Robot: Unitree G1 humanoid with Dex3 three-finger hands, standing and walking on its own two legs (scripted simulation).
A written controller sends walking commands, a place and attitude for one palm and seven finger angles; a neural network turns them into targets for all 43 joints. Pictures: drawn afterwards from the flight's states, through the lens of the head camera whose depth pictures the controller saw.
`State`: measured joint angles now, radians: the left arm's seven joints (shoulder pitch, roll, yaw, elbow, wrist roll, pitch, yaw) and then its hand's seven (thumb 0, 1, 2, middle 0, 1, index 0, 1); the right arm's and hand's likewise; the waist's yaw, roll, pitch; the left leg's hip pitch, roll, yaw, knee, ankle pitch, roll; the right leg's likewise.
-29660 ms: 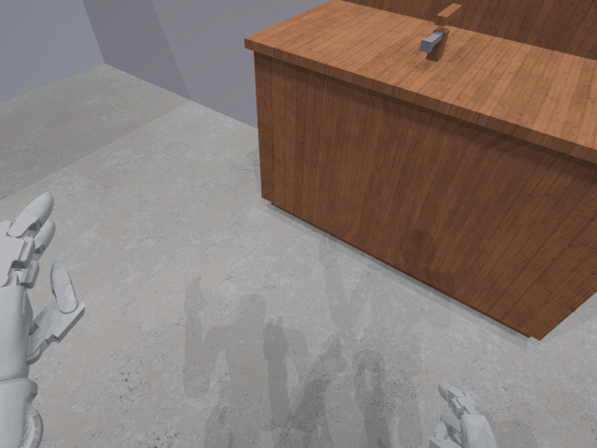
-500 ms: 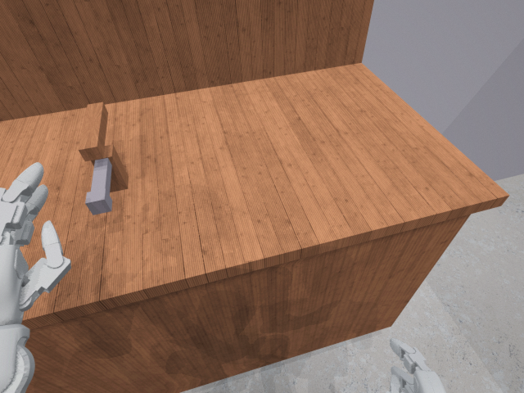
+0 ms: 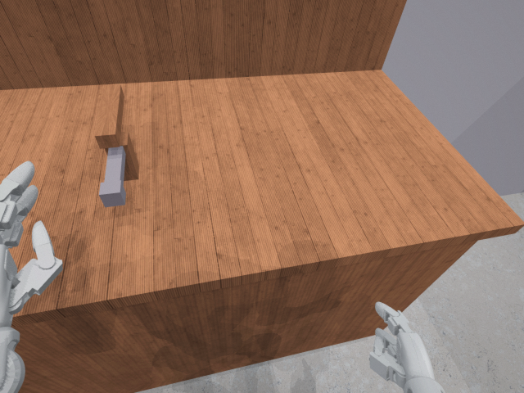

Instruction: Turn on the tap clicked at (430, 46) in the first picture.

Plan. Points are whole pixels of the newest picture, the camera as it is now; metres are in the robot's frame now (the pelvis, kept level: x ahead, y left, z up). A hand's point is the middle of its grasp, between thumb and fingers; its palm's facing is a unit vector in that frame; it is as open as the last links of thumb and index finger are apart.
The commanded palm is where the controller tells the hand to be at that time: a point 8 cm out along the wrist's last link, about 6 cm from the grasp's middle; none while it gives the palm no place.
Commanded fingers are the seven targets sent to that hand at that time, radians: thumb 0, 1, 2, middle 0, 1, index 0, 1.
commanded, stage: come to a stop and stand still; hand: left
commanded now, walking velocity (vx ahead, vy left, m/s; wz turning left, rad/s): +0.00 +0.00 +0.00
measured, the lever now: (113, 193) +0.35 +0.26 +0.11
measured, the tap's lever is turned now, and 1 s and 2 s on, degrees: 0 0 0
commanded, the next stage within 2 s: look again from close up in 0.42 s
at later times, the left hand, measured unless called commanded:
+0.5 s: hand (46, 273) +0.20 +0.26 +0.15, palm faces +0.39 -0.86 -0.34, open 7.4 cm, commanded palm +0.14 +0.29 +0.18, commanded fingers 0.00 0.90 0.90 -0.20 -0.30 -0.20 -0.30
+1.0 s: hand (52, 270) +0.20 +0.25 +0.16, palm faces +0.41 -0.85 -0.32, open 7.4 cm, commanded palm +0.14 +0.28 +0.18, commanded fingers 0.00 0.90 0.90 -0.20 -0.30 -0.20 -0.30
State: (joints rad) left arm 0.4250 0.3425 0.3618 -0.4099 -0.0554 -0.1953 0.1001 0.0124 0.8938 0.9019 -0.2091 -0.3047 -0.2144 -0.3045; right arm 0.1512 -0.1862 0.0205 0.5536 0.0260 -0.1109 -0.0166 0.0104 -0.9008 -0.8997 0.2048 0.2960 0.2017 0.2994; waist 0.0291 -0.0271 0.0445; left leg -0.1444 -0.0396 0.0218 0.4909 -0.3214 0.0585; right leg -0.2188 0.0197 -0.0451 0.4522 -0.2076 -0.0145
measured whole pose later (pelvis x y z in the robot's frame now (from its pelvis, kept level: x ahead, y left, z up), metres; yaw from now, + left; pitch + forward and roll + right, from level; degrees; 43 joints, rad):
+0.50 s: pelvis -0.02 +0.01 +0.00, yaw +0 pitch -2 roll -1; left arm 0.41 0.33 0.34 -0.45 -0.03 -0.19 0.10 0.02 0.89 0.90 -0.21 -0.30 -0.21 -0.30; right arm 0.25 -0.19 0.02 0.59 0.02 -0.11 -0.02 0.01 -0.90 -0.90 0.21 0.30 0.20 0.30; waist 0.02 -0.04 0.09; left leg -0.15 -0.06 0.03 0.47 -0.28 0.08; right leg -0.22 0.00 -0.04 0.43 -0.16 0.01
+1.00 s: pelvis -0.02 +0.00 +0.00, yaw +0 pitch -2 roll -1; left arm 0.40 0.34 0.34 -0.48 -0.04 -0.18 0.12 0.02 0.89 0.90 -0.21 -0.30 -0.21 -0.30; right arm 0.19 -0.19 0.02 0.57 0.02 -0.11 -0.02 0.01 -0.90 -0.90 0.21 0.30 0.20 0.30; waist 0.04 -0.03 0.08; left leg -0.14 -0.05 0.02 0.46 -0.28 0.06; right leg -0.21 0.01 -0.05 0.41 -0.16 -0.01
